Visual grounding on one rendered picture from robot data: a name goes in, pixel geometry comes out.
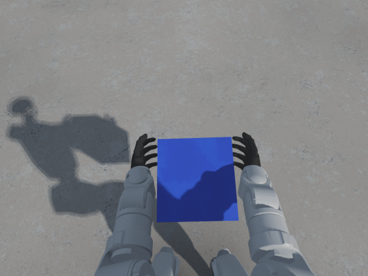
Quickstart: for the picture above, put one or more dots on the robot thigh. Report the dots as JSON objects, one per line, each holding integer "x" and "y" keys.
{"x": 228, "y": 265}
{"x": 165, "y": 264}

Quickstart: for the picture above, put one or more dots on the right robot upper arm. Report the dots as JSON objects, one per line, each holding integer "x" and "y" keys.
{"x": 275, "y": 268}

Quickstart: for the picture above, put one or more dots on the robot left hand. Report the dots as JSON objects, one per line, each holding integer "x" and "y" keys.
{"x": 138, "y": 158}

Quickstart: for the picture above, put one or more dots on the left robot upper arm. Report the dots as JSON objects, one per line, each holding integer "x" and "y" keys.
{"x": 134, "y": 267}

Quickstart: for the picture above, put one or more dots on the robot right thigh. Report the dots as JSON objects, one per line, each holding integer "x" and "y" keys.
{"x": 228, "y": 265}

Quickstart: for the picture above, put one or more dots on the carton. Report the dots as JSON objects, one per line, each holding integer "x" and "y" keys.
{"x": 196, "y": 180}

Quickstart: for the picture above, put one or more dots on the robot right hand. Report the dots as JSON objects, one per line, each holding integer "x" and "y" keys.
{"x": 250, "y": 150}

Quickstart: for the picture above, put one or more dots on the right robot forearm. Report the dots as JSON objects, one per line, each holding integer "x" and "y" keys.
{"x": 269, "y": 234}

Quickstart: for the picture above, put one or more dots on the left robot forearm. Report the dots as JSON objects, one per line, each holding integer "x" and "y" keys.
{"x": 131, "y": 236}

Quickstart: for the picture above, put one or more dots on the robot left thigh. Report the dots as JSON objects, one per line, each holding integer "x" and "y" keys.
{"x": 165, "y": 264}

